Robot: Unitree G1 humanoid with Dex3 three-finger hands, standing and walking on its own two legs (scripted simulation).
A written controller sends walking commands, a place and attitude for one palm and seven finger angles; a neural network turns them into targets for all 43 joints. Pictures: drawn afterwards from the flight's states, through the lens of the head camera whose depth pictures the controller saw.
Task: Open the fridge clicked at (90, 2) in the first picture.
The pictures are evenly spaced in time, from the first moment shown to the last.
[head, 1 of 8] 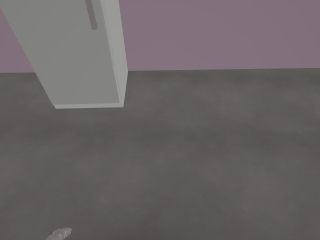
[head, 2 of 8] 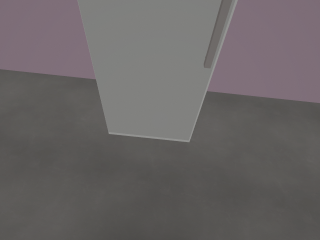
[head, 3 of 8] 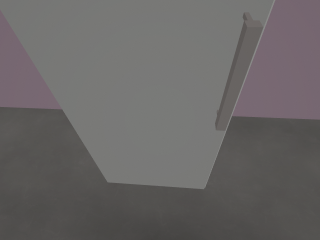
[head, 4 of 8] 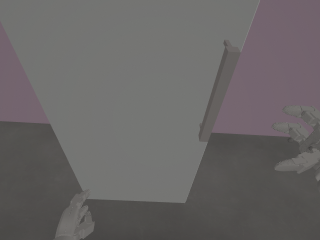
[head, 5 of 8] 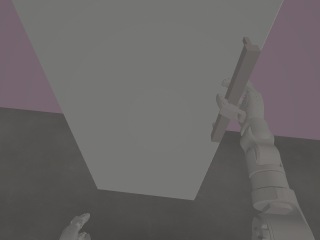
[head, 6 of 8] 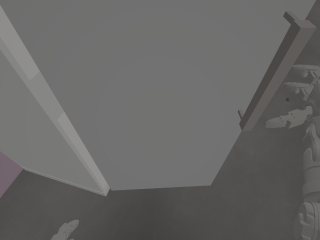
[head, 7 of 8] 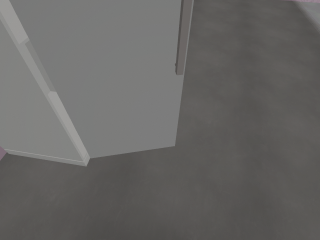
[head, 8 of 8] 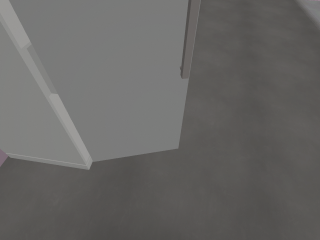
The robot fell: no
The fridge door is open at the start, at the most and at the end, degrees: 0 74 70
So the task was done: yes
